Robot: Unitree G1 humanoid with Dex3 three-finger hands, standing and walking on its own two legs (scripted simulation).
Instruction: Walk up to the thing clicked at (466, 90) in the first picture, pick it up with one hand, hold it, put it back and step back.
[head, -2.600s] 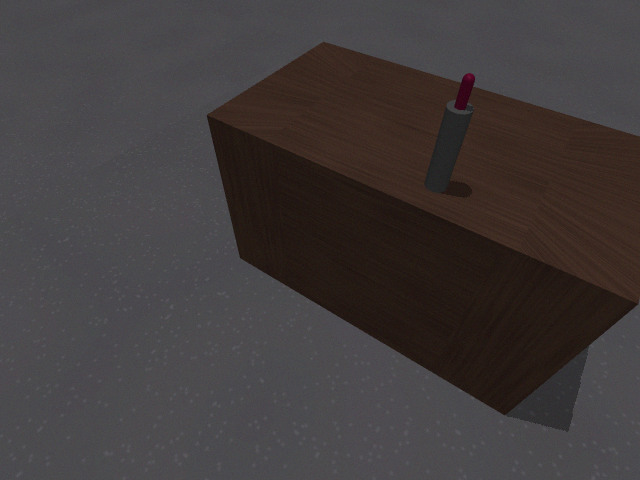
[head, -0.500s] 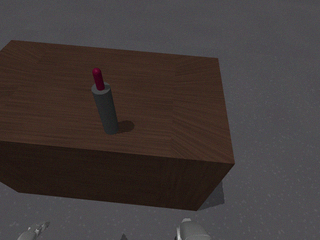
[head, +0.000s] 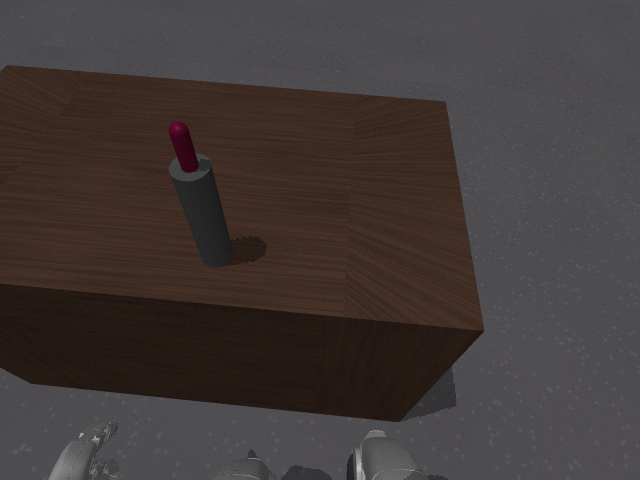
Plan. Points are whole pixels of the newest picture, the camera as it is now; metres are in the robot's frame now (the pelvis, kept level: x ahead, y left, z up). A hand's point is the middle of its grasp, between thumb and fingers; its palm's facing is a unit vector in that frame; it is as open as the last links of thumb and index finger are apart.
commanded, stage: walk up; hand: left
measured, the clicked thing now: (201, 202) +0.46 +0.19 +0.05
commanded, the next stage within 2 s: stand in 1.74 s
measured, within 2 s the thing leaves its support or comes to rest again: neither
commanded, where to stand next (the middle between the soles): +0.04 +0.00 m, yaw -2 degrees
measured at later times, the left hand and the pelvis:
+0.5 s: hand out of the picture +0.06 +0.27 -0.12, palm faces -0.08 -0.91 -0.40, open 7.4 cm; pelvis -0.02 +0.01 +0.02, yaw -4 degrees
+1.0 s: hand out of the picture +0.11 +0.26 -0.11, palm faces -0.10 -0.93 -0.34, open 7.4 cm; pelvis -0.01 +0.02 +0.04, yaw -5 degrees
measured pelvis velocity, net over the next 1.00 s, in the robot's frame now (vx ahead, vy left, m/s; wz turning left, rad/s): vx -0.01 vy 0.02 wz -0.09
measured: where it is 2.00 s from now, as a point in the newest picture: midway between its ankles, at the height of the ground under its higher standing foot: outside the picture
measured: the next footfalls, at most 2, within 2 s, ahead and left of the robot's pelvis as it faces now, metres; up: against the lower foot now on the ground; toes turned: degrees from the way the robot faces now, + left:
right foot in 0.28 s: +0.00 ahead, -0.12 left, +0.00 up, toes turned -2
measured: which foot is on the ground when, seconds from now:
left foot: down 0.00-1.00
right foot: down 0.00-0.00, up 0.02-0.26, down 0.28-1.00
